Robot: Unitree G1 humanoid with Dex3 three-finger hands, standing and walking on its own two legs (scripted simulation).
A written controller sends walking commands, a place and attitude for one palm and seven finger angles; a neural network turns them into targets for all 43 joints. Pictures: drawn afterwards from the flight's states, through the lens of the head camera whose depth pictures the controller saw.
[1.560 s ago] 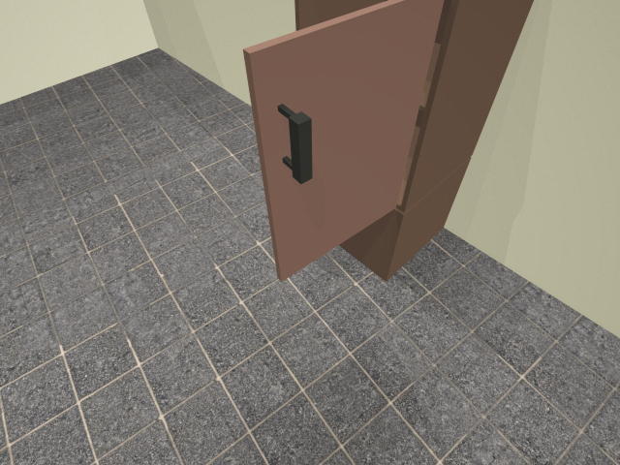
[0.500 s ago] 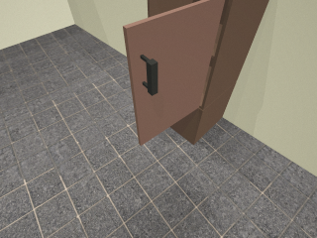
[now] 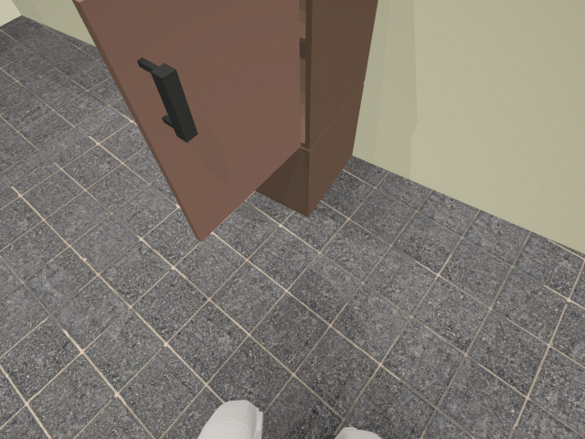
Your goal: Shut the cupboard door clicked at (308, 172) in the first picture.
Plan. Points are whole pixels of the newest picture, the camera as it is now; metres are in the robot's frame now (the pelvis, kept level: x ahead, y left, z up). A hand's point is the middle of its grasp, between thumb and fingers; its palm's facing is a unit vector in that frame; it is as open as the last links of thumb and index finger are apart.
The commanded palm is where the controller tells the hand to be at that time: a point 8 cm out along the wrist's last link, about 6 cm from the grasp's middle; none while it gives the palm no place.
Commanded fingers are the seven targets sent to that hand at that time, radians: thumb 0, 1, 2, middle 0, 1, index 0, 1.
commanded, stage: walk to a spot facing it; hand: left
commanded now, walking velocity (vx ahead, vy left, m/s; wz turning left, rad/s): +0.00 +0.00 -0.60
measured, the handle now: (167, 100) +0.57 +0.25 +0.10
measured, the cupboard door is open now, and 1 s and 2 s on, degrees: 84 84 84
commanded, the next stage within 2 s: none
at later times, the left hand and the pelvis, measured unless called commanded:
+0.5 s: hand (166, 400) +0.17 +0.22 -0.16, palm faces -0.25 -0.94 -0.23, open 7.4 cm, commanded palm none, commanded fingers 0.00 0.90 0.90 -0.20 -0.30 -0.20 -0.30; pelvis +0.01 +0.04 +0.01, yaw -18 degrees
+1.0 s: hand (233, 360) +0.23 +0.13 -0.17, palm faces -0.60 -0.79 -0.16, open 7.4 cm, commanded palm none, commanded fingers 0.00 0.90 0.90 -0.20 -0.30 -0.20 -0.30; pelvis +0.04 +0.03 +0.00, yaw -37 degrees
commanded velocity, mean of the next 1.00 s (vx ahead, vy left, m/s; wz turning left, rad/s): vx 0.07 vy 0.00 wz -0.60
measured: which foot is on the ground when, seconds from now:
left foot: up 0.00-0.26, down 0.28-0.60, up 0.62-0.88, down 0.90-1.00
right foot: down 0.00-0.28, up 0.30-0.58, down 0.60-0.90, up 0.92-1.00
